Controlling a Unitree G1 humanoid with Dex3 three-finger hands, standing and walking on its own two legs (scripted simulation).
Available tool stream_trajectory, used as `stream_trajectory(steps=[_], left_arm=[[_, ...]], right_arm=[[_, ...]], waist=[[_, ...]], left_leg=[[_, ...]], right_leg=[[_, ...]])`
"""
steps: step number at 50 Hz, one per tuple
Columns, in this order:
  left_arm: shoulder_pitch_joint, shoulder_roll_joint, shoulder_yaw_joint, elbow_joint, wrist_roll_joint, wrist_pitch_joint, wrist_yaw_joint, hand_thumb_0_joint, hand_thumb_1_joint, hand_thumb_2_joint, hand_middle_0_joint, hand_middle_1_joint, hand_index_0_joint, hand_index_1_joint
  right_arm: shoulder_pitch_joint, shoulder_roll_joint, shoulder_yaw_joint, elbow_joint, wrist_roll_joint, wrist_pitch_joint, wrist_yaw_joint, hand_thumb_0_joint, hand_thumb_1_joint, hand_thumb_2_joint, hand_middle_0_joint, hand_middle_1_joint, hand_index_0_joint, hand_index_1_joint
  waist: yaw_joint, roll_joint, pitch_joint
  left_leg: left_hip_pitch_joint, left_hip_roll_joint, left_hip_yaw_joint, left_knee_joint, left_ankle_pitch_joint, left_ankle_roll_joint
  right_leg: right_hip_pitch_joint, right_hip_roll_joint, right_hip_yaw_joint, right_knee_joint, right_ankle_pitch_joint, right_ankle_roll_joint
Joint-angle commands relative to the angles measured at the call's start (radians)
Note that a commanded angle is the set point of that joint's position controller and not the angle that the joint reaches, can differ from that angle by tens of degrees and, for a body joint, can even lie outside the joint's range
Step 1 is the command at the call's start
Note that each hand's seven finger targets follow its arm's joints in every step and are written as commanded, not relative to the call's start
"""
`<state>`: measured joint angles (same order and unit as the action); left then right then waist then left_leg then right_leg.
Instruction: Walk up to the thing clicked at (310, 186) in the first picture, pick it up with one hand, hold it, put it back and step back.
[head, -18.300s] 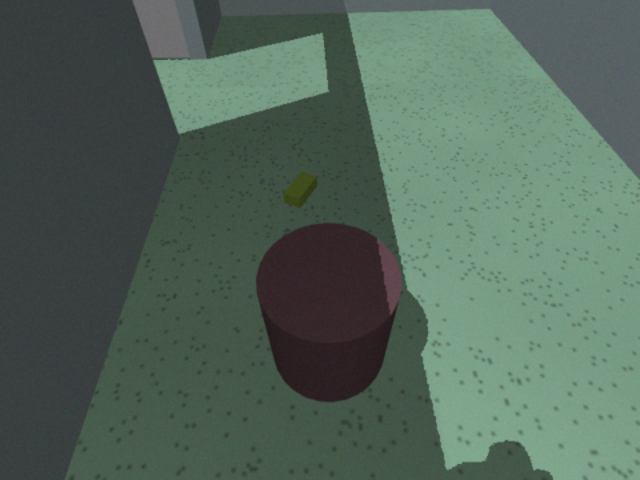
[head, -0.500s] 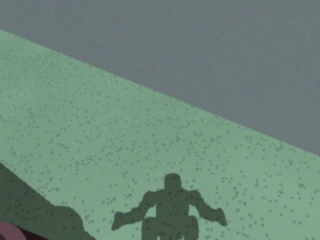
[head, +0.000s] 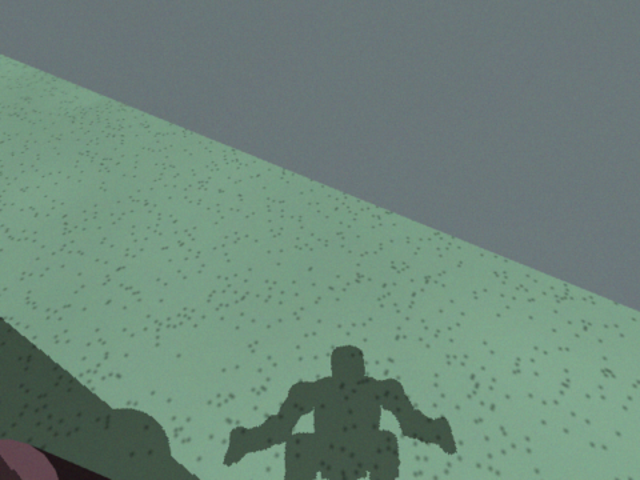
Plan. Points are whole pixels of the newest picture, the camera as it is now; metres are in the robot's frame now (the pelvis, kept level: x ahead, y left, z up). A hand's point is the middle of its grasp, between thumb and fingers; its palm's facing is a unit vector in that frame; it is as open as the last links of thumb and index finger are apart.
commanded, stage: stand
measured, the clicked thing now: out of the picture +0.43 +1.37 -0.75
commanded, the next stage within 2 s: walk up in 0.88 s
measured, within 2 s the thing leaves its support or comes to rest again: neither
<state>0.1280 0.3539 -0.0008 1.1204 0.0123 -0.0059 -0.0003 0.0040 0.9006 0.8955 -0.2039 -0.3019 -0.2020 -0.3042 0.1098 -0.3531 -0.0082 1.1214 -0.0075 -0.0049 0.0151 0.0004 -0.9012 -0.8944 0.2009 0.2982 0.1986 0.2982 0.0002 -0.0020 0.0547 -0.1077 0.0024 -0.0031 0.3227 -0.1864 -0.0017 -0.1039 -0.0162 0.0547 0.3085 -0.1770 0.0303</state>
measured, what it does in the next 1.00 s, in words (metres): stands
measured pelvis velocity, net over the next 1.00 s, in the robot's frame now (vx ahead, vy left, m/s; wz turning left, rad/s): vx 0.02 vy -0.01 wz -0.03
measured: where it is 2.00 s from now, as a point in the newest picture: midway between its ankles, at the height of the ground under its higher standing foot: (348, 421)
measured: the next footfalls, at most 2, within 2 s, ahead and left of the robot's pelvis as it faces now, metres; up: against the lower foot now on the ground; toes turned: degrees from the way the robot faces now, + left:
right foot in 1.14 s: +0.14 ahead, -0.17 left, +0.00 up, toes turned -5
left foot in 1.56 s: +0.39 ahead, +0.08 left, +0.00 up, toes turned +4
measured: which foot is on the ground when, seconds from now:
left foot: down 0.00-1.00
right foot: down 0.00-0.94, up 0.96-1.00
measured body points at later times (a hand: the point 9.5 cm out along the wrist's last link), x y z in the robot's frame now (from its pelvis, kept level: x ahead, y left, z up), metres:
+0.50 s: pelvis +0.00 +0.00 +0.00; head +0.02 +0.00 +0.45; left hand +0.07 +0.30 -0.13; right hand +0.08 -0.30 -0.13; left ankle -0.01 +0.12 -0.75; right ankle +0.00 -0.14 -0.75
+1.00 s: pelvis +0.02 -0.01 +0.00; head +0.03 -0.01 +0.45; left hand +0.08 +0.31 -0.13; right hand +0.08 -0.32 -0.13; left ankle -0.01 +0.12 -0.75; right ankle -0.01 -0.14 -0.73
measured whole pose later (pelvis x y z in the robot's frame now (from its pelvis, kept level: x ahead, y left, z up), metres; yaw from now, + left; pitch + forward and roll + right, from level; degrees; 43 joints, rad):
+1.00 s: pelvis +0.02 -0.01 +0.00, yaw -1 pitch -1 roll +0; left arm 0.19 0.39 0.05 1.07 0.04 0.00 -0.05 0.01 0.90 0.90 -0.21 -0.30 -0.20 -0.30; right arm 0.19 -0.36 -0.06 1.04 -0.03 -0.04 0.05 0.00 -0.90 -0.89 0.20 0.30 0.20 0.30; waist 0.00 -0.01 0.03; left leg -0.11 0.01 0.02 0.38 -0.26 0.04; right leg -0.25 -0.01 0.03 0.65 -0.43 -0.02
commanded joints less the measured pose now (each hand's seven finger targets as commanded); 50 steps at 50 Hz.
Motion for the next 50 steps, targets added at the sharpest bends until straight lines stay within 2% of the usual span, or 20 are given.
stream_trajectory(steps=[1, 18, 23, 30, 38, 43, 44, 45, 46, 47, 48, 49, 50], left_arm=[[-0.030, 0.215, 0.039, -0.051, -0.003, -0.027, 0.012, 0.000, 0.900, 0.900, -0.200, -0.300, -0.200, -0.300], [-0.023, 0.209, 0.037, -0.053, -0.003, -0.025, 0.013, 0.000, 0.900, 0.900, -0.200, -0.300, -0.200, -0.300], [-0.022, 0.213, 0.038, -0.055, -0.003, -0.026, 0.015, 0.000, 0.900, 0.900, -0.200, -0.300, -0.200, -0.300], [-0.026, 0.211, 0.039, -0.053, -0.004, -0.024, 0.012, 0.000, 0.900, 0.900, -0.200, -0.300, -0.200, -0.300], [-0.024, 0.209, 0.039, -0.054, -0.004, -0.024, 0.012, 0.000, 0.900, 0.900, -0.200, -0.300, -0.200, -0.300], [-0.028, 0.211, 0.040, -0.054, -0.004, -0.022, 0.013, 0.000, 0.900, 0.900, -0.200, -0.300, -0.200, -0.300], [0.010, 0.288, 0.092, -0.112, 0.013, -0.033, -0.016, 0.000, 0.900, 0.900, -0.200, -0.300, -0.200, -0.300], [-0.009, 0.280, 0.095, -0.111, 0.024, -0.032, -0.026, 0.000, 0.900, 0.900, -0.200, -0.300, -0.200, -0.300], [-0.070, 0.260, 0.096, -0.139, 0.028, -0.030, -0.035, 0.000, 0.900, 0.900, -0.200, -0.300, -0.200, -0.300], [-0.094, 0.240, 0.096, -0.165, 0.029, -0.027, -0.042, 0.000, 0.900, 0.900, -0.200, -0.300, -0.200, -0.300], [-0.107, 0.248, 0.100, -0.183, 0.029, -0.033, -0.043, 0.000, 0.900, 0.900, -0.200, -0.300, -0.200, -0.300], [-0.107, 0.257, 0.100, -0.191, 0.026, -0.040, -0.048, 0.000, 0.900, 0.900, -0.200, -0.300, -0.200, -0.300], [-0.083, 0.253, 0.101, -0.194, 0.021, -0.044, -0.057, 0.000, 0.900, 0.900, -0.200, -0.300, -0.200, -0.300]], right_arm=[[-0.028, -0.213, -0.040, -0.056, 0.000, -0.026, -0.019, 0.000, -0.900, -0.900, 0.200, 0.300, 0.200, 0.300], [-0.024, -0.218, -0.039, -0.059, 0.001, -0.025, -0.022, 0.000, -0.900, -0.900, 0.200, 0.300, 0.200, 0.300], [-0.026, -0.216, -0.039, -0.060, 0.003, -0.024, -0.022, 0.000, -0.900, -0.900, 0.200, 0.300, 0.200, 0.300], [-0.021, -0.213, -0.036, -0.061, 0.001, -0.025, -0.021, 0.000, -0.900, -0.900, 0.200, 0.300, 0.200, 0.300], [-0.019, -0.212, -0.037, -0.061, 0.002, -0.027, -0.021, 0.000, -0.900, -0.900, 0.200, 0.300, 0.200, 0.300], [-0.020, -0.213, -0.037, -0.066, 0.001, -0.026, -0.023, 0.000, -0.900, -0.900, 0.200, 0.300, 0.200, 0.300], [0.045, -0.292, -0.097, -0.114, -0.014, -0.043, -0.003, 0.000, -0.900, -0.900, 0.200, 0.300, 0.200, 0.300], [0.084, -0.316, -0.113, -0.097, -0.022, -0.045, 0.005, 0.000, -0.900, -0.900, 0.200, 0.300, 0.200, 0.300], [0.113, -0.326, -0.124, -0.097, -0.026, -0.045, 0.007, 0.000, -0.900, -0.900, 0.200, 0.300, 0.200, 0.300], [0.127, -0.343, -0.140, -0.113, -0.026, -0.047, 0.008, 0.000, -0.900, -0.900, 0.200, 0.300, 0.200, 0.300], [0.135, -0.352, -0.148, -0.126, -0.030, -0.055, 0.009, 0.000, -0.900, -0.900, 0.200, 0.300, 0.200, 0.300], [0.136, -0.331, -0.144, -0.138, -0.028, -0.063, 0.006, 0.000, -0.900, -0.900, 0.200, 0.300, 0.200, 0.300], [0.127, -0.317, -0.140, -0.153, -0.028, -0.065, 0.008, 0.000, -0.900, -0.900, 0.200, 0.300, 0.200, 0.300]], waist=[[-0.006, -0.001, -0.074], [-0.003, 0.011, -0.092], [-0.002, 0.000, -0.086], [-0.001, 0.006, -0.066], [0.000, 0.008, -0.081], [-0.001, 0.008, -0.084], [-0.014, 0.002, -0.183], [-0.031, 0.050, -0.111], [-0.063, 0.096, -0.013], [-0.077, 0.158, 0.066], [-0.080, 0.139, 0.118], [-0.068, 0.083, 0.104], [-0.055, 0.092, 0.072]], left_leg=[[0.019, 0.122, -0.088, -0.048, 0.122, 0.026], [0.034, 0.126, -0.085, -0.031, 0.185, 0.027], [0.038, 0.126, -0.084, -0.028, 0.182, 0.029], [0.011, 0.120, -0.087, -0.049, 0.133, 0.024], [0.027, 0.123, -0.085, -0.039, 0.179, 0.027], [0.027, 0.125, -0.087, -0.041, 0.174, 0.025], [0.090, 0.099, -0.100, 0.007, -0.327, 0.095], [0.081, 0.143, -0.169, -0.037, -0.537, 0.128], [0.099, 0.206, -0.263, -0.111, -0.628, 0.167], [0.105, 0.325, -0.376, -0.195, -0.623, 0.224], [0.092, 0.394, -0.433, -0.211, -0.525, 0.268], [0.106, 0.379, -0.406, -0.202, -0.450, 0.269], [0.102, 0.349, -0.347, -0.198, -0.422, 0.250]], right_leg=[[-0.001, -0.105, 0.063, -0.031, 0.133, -0.047], [0.015, -0.110, 0.060, -0.024, 0.195, -0.047], [0.012, -0.110, 0.057, -0.026, 0.200, -0.045], [0.008, -0.106, 0.058, -0.034, 0.146, -0.046], [0.016, -0.109, 0.057, -0.026, 0.190, -0.047], [0.015, -0.107, 0.055, -0.021, 0.176, -0.049], [-0.010, -0.039, 0.034, 0.073, -0.290, -0.084], [-0.159, -0.025, 0.020, 0.145, -0.435, -0.088], [-0.345, 0.009, -0.023, 0.251, -0.416, -0.074], [-0.467, 0.012, -0.055, 0.413, -0.317, -0.060], [-0.536, -0.035, 0.000, 0.487, -0.323, -0.055], [-0.543, -0.058, 0.029, 0.494, -0.301, -0.059], [-0.501, -0.068, 0.030, 0.470, -0.293, -0.058]])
